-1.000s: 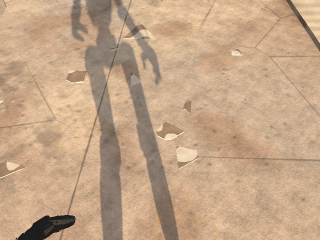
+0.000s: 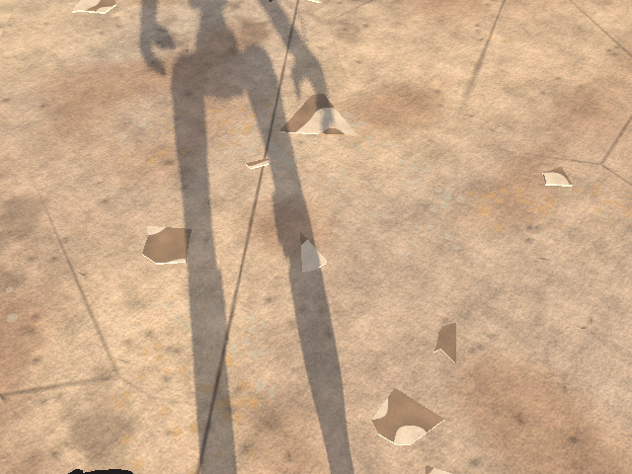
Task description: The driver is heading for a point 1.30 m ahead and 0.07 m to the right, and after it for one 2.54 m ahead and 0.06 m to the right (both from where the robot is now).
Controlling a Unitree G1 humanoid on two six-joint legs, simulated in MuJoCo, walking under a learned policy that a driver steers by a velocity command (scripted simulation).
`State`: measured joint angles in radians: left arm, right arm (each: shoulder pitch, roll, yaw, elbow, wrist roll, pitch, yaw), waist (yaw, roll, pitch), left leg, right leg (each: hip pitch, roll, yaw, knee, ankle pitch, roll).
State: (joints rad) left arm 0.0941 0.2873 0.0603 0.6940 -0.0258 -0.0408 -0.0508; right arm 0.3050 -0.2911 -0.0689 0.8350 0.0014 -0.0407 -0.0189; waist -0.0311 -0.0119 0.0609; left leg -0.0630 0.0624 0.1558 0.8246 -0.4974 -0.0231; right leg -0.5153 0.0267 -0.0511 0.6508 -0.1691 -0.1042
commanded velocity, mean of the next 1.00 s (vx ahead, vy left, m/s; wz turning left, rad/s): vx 0.50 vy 0.00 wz -0.22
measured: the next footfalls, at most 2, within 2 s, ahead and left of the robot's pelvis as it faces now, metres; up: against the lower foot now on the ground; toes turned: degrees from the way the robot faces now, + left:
left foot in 0.44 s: +0.44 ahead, +0.10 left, +0.00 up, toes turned -19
right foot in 0.90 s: +0.60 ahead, -0.21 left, +0.00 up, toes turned -11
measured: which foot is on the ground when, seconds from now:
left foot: up 0.00-0.42, down 0.44-0.90, up 0.92-1.00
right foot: down 0.00-0.44, up 0.46-0.88, down 0.90-1.00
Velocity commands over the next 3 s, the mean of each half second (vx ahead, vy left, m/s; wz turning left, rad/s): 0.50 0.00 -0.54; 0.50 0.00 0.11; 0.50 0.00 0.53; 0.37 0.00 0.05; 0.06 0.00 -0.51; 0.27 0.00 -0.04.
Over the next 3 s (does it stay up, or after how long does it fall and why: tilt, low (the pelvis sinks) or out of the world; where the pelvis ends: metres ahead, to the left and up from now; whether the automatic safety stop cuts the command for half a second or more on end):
stays up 1.20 -0.06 0.03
